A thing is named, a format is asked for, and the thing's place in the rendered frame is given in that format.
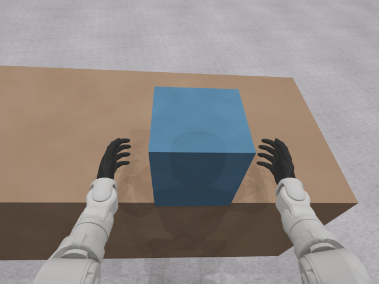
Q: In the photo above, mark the robot right upper arm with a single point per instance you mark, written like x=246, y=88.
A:
x=338, y=266

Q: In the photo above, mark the robot left hand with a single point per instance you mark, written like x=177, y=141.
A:
x=109, y=164

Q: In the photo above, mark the robot left upper arm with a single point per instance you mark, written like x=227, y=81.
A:
x=70, y=271

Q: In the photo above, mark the left robot forearm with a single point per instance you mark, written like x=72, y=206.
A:
x=91, y=231

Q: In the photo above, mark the pedestal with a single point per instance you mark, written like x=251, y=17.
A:
x=55, y=127

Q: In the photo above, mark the robot right hand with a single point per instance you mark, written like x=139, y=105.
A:
x=282, y=162

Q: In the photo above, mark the right robot forearm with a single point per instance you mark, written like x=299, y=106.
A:
x=299, y=221

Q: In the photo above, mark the carton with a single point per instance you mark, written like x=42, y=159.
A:
x=200, y=146

